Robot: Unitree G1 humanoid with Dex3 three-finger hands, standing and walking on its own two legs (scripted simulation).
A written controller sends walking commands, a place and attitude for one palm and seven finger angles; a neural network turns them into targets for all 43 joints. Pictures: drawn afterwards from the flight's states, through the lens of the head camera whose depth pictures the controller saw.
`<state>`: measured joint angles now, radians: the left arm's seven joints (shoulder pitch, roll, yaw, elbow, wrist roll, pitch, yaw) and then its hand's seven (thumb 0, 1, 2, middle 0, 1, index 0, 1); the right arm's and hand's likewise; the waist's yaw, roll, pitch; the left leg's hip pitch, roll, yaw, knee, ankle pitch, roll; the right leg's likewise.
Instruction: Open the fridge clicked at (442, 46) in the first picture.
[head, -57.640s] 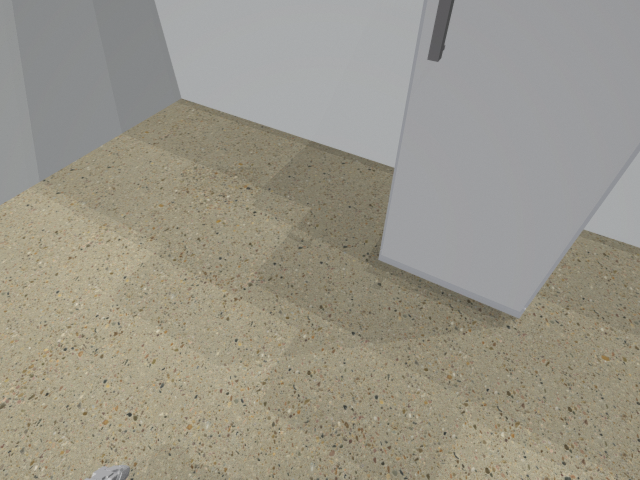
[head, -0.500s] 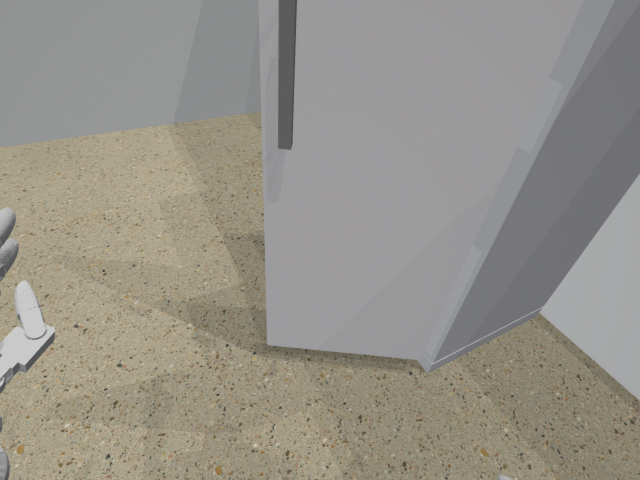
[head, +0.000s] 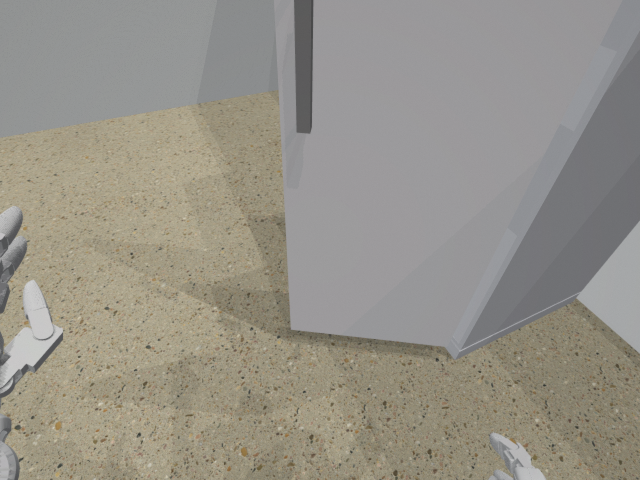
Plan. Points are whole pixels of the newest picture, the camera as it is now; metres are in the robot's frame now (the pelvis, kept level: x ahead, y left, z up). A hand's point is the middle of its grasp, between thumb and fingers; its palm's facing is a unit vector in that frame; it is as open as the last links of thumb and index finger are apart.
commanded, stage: stop stepping back and stand still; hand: left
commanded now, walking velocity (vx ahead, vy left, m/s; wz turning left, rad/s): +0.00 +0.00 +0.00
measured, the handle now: (306, 50) +0.70 +0.09 +0.25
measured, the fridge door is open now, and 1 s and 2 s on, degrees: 58 58 58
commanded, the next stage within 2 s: let the arm hang, fingers relaxed in 0.36 s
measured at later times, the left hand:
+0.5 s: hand (60, 329) +0.21 +0.28 +0.14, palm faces +0.36 -0.82 -0.45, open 7.4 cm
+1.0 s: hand out of the picture -0.08 +0.21 -0.16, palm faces +0.05 -0.98 -0.19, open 7.2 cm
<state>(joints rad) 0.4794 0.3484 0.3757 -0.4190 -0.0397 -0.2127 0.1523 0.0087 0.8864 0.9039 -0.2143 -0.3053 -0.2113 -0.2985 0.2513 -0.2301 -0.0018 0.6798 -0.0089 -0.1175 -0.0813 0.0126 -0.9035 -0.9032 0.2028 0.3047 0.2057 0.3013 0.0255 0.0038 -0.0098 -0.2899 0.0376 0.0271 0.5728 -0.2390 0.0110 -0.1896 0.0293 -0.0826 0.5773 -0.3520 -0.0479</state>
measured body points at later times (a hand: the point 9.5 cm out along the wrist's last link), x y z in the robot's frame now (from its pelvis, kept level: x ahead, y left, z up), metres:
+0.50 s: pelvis +0.01 +0.02 +0.01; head +0.01 +0.02 +0.46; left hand +0.19 +0.32 +0.17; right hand +0.17 -0.22 -0.08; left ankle +0.04 +0.13 -0.73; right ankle -0.02 -0.08 -0.73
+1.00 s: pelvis -0.02 +0.03 +0.01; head +0.01 +0.04 +0.46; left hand -0.08 +0.26 -0.15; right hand -0.03 -0.20 -0.14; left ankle +0.04 +0.13 -0.73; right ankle -0.02 -0.08 -0.73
